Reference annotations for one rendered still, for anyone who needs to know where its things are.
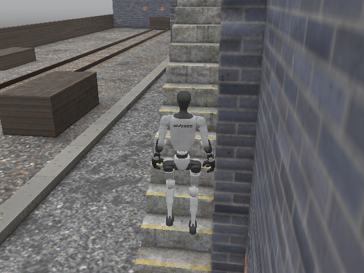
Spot stairs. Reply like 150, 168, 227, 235
135, 0, 221, 273

